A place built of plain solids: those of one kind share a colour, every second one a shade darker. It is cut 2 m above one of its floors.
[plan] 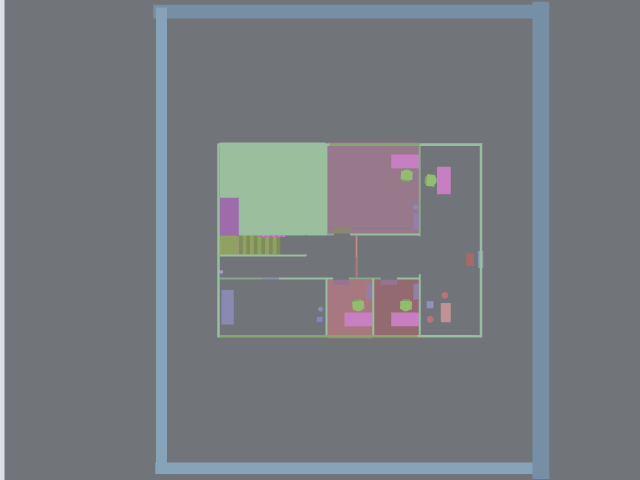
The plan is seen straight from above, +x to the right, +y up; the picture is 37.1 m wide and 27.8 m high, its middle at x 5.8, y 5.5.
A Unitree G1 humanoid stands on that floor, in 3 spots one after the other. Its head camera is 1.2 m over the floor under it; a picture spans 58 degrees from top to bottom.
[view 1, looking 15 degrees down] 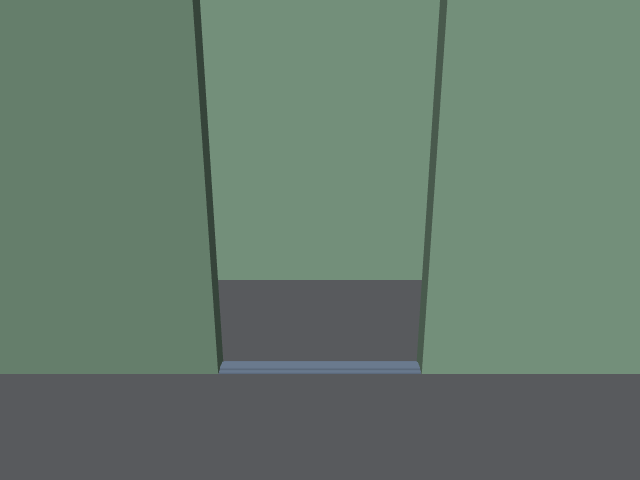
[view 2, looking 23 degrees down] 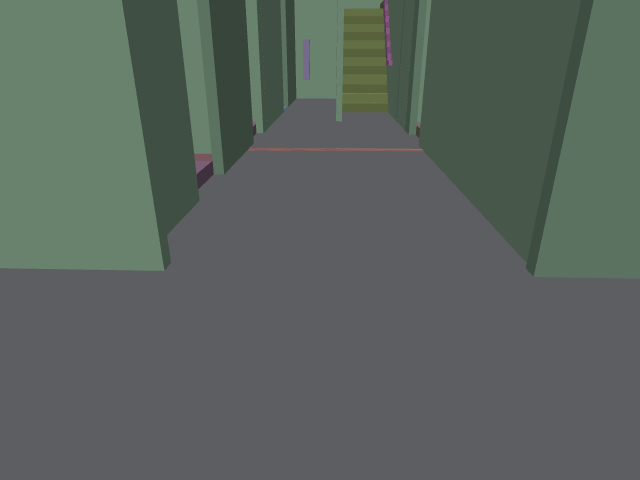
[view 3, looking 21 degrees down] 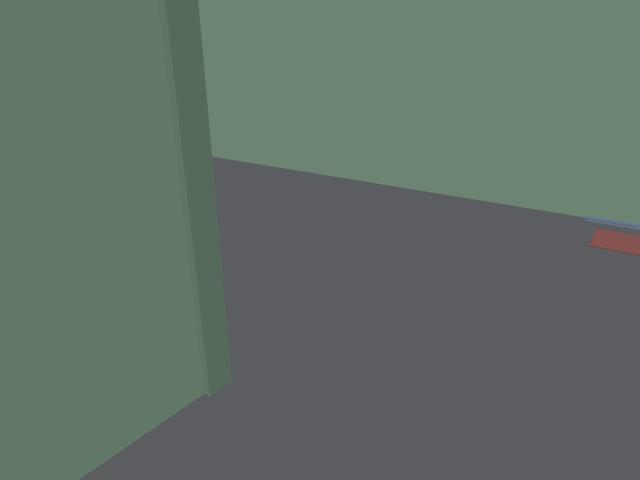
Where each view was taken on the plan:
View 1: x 2.93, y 1.30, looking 90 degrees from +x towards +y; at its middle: wall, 3.36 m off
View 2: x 13.95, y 4.54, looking -178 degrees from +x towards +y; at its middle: ground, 3.07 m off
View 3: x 10.68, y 4.54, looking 37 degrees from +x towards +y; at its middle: ground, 3.35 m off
